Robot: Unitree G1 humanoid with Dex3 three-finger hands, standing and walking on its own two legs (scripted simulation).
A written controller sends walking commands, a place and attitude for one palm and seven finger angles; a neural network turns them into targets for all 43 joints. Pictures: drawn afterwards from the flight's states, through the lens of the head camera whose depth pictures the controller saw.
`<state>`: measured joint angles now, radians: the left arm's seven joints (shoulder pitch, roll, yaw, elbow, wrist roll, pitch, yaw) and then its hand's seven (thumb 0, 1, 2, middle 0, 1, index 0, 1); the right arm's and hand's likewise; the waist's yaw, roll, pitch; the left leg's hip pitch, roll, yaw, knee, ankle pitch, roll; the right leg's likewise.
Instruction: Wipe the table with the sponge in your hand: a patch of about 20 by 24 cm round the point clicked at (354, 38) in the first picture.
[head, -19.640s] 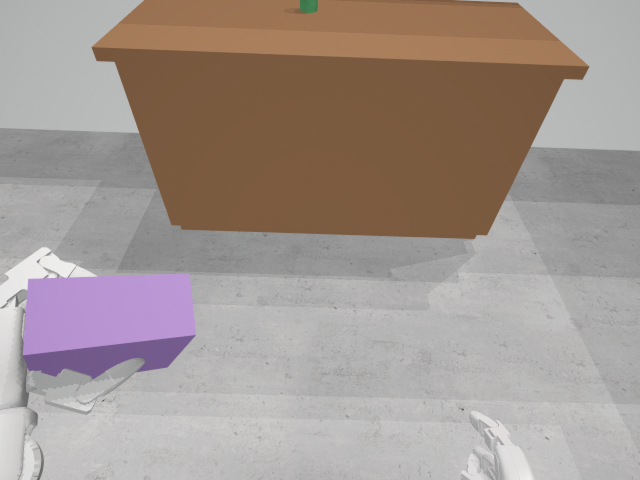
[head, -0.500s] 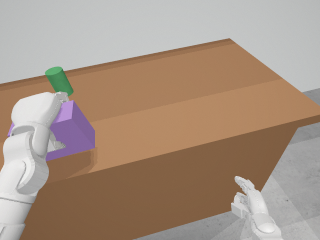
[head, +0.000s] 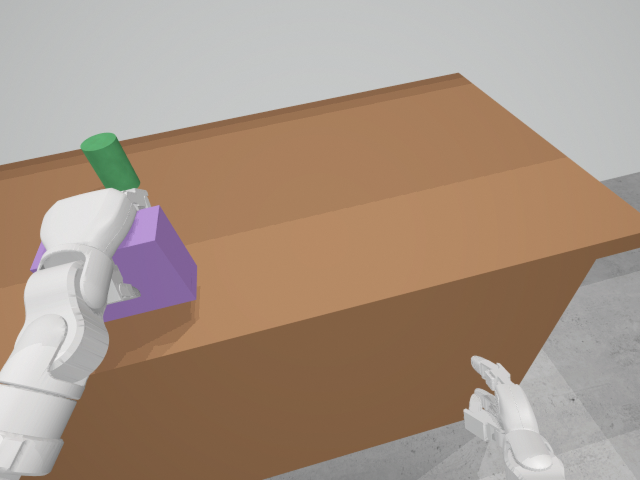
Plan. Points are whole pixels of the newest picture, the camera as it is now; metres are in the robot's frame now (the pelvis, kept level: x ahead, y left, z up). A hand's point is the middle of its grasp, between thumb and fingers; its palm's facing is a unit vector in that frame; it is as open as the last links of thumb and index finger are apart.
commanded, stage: move the sponge above the wiping area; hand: left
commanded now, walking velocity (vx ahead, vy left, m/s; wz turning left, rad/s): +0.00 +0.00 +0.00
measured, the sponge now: (133, 277) +0.29 +0.30 +0.12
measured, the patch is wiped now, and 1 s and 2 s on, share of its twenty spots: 0.00 0.00 0.00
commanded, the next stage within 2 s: none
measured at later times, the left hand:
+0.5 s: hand (116, 245) +0.30 +0.31 +0.17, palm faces +0.09 -0.04 -1.00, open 9.8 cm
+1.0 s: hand (102, 246) +0.29 +0.31 +0.17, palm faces +0.08 -0.03 -1.00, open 9.8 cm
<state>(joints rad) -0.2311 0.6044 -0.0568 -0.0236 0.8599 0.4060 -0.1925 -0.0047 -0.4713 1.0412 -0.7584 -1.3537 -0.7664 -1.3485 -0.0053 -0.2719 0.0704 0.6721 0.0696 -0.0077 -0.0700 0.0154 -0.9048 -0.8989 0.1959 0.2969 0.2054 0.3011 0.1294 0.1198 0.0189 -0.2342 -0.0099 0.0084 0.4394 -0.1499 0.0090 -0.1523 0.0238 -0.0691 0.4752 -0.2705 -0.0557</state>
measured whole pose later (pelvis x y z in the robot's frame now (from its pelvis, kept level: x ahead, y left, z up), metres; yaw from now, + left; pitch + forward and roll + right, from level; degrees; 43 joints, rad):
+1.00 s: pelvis +0.00 +0.01 +0.00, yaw +1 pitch -3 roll +0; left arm -0.27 0.61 -0.06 0.00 0.87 0.41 -0.19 0.00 -0.47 1.04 -0.76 -1.35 -0.77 -1.35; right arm -0.01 -0.26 0.08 0.67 0.08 0.00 -0.07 0.01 -0.90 -0.90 0.20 0.30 0.21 0.30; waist 0.14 0.11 0.02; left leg -0.23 -0.02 0.00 0.43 -0.14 0.02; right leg -0.14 0.02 -0.08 0.45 -0.26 -0.05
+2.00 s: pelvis -0.01 +0.01 +0.00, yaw +1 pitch -5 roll +0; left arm -0.22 0.60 -0.08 -0.10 0.85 0.36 -0.18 -0.01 -0.47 1.05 -0.76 -1.35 -0.77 -1.35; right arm 0.00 -0.27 0.07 0.67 0.07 -0.02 -0.08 0.02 -0.91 -0.90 0.19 0.30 0.20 0.30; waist 0.16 0.12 0.03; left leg -0.21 -0.02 0.00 0.43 -0.14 0.02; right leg -0.12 0.02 -0.07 0.46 -0.25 -0.05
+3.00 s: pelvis +0.00 +0.00 +0.00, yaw +0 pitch -4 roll +0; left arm -0.23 0.62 -0.03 -0.05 0.85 0.46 -0.19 0.00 -0.47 1.05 -0.76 -1.35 -0.77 -1.35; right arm 0.02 -0.29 0.05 0.68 0.08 0.01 -0.07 0.02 -0.91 -0.90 0.20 0.30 0.20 0.30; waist 0.14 0.13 0.01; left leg -0.22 -0.01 0.00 0.44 -0.15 0.00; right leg -0.14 0.03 -0.07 0.47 -0.27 -0.06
